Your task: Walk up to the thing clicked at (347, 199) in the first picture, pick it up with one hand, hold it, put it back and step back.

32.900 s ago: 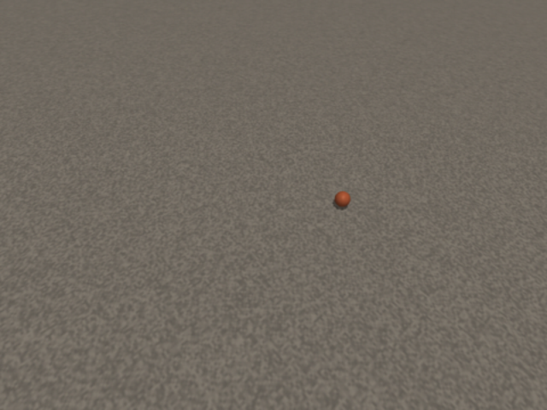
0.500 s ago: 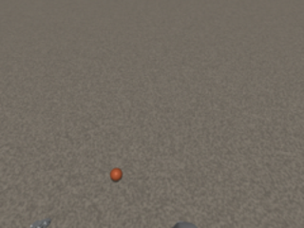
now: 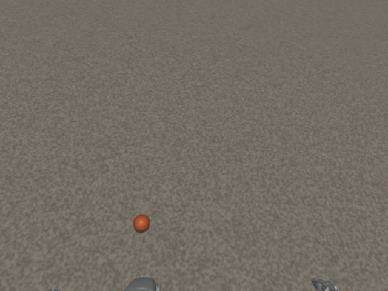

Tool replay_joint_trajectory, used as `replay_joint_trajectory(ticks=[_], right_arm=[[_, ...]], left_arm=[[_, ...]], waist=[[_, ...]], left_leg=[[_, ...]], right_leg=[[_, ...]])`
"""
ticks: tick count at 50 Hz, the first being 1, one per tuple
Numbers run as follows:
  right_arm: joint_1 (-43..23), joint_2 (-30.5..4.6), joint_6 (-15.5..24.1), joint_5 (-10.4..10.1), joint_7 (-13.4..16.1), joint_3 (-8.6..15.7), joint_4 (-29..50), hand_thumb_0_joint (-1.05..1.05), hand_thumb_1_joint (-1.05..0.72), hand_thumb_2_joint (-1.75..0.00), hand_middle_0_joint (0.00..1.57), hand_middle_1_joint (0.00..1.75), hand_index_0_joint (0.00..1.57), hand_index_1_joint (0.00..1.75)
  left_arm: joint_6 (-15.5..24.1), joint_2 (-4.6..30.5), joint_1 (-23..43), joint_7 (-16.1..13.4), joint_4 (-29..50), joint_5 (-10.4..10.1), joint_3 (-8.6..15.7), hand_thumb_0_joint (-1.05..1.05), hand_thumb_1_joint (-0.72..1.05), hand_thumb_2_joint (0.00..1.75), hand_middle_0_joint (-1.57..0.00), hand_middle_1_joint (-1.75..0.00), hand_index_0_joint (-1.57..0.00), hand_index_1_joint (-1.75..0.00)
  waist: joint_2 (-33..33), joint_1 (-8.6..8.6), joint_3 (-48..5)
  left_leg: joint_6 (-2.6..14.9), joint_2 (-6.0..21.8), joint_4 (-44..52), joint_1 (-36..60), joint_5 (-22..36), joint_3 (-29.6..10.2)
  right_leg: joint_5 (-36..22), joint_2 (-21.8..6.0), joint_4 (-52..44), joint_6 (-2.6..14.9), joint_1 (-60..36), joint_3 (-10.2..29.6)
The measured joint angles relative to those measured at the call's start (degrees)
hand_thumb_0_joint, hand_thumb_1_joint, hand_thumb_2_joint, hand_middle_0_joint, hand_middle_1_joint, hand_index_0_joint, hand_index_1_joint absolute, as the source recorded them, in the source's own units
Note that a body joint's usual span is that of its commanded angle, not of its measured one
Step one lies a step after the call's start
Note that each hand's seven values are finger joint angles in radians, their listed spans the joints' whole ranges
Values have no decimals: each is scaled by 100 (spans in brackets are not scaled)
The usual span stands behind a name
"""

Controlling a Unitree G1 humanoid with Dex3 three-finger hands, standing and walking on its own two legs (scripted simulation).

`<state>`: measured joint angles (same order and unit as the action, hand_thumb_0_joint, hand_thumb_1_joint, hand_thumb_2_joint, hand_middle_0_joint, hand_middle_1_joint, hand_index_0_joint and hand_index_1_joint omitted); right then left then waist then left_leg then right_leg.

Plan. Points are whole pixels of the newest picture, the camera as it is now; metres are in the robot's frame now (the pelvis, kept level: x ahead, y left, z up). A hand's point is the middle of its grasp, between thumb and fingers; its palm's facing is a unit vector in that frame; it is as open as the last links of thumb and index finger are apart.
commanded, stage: walk up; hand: left
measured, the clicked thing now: (141, 222) +0.48 +0.22 -0.71
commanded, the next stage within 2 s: none
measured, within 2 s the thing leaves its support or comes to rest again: neither
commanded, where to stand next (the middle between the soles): +0.11 -0.03 m, yaw +3 degrees
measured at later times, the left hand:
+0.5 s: hand out of the picture +0.10 +0.25 -0.13, palm faces -0.01 -0.95 -0.32, open 7.4 cm
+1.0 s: hand out of the picture +0.08 +0.25 -0.13, palm faces +0.00 -0.95 -0.32, open 7.4 cm
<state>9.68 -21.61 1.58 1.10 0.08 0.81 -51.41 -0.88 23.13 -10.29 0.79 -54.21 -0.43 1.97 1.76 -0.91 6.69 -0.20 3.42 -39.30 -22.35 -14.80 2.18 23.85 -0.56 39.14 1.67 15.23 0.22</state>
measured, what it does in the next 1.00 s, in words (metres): stands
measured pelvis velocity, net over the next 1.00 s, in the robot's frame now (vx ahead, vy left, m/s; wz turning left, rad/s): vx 0.02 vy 0.00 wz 0.01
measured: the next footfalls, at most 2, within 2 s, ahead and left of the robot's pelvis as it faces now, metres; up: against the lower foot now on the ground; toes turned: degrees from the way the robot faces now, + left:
left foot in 1.52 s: +0.27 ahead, +0.09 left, +0.00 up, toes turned +2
right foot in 1.82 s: +0.12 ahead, -0.14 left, +0.00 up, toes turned -1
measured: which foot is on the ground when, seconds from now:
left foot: down 0.00-1.00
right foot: down 0.00-1.00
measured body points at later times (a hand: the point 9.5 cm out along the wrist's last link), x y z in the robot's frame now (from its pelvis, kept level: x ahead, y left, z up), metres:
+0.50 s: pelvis +0.01 -0.01 +0.03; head +0.02 +0.00 +0.48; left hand +0.10 +0.30 -0.10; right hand +0.10 -0.31 -0.10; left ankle +0.07 +0.13 -0.72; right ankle -0.01 -0.14 -0.72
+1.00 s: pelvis +0.02 +0.00 +0.03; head +0.03 +0.00 +0.48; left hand +0.08 +0.30 -0.11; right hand +0.10 -0.30 -0.10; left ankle +0.07 +0.13 -0.72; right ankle -0.01 -0.14 -0.72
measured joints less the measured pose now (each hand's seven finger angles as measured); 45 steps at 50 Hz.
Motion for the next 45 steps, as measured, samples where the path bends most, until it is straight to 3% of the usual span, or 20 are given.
replay_joint_trajectory(ticks=[2, 6, 15, 25, 45], right_arm=[[-167, -30, -59, -63, 7, 2, -71, 0, -90, -90, 20, 30, 20, 30], [-350, 40, -98, -100, -38, -27, -310, 0, -91, -90, 20, 30, 20, 30], [-490, 87, -63, -116, -111, -126, -936, 0, -91, -90, 20, 30, 20, 30], [-503, 128, -66, -84, -90, -122, -1387, 1, -91, -90, 20, 30, 20, 30], [-507, 174, -65, -59, -72, -82, -1532, 0, -91, -90, 20, 30, 20, 30]], left_arm=[[49, -66, 35, -22, -136, 56, -13, 0, 90, 90, -21, -30, -20, -30], [55, -102, 9, 32, -378, 65, -118, 0, 90, 90, -21, -30, -20, -30], [108, -267, 236, 54, -771, 19, -192, 0, 90, 90, -21, -30, -20, -30], [105, -274, 601, 45, -991, 10, -153, 0, 90, 90, -21, -30, -20, -30], [63, -286, 515, 58, -1252, 53, -119, 0, 90, 90, -21, -30, -20, -30]], waist=[[-181, 3, 58], [-139, 17, -47], [-269, 12, -223], [-196, 123, -301], [-136, 151, -370]], left_leg=[[-56, 102, -45, 12, -12, -92], [-76, -35, 453, 286, 216, -16], [-100, -60, 1259, 807, 563, 16], [-104, -43, 1810, 1068, 820, 19], [-79, -86, 2056, 1115, 922, 11]], right_leg=[[-368, 90, -215, -173, -125, -85], [-369, -48, -326, -247, -214, -41], [-707, -57, -1105, -252, -707, -41], [-1052, -25, -1802, -264, -1027, -55], [-1179, -60, -2101, -295, -1109, -76]])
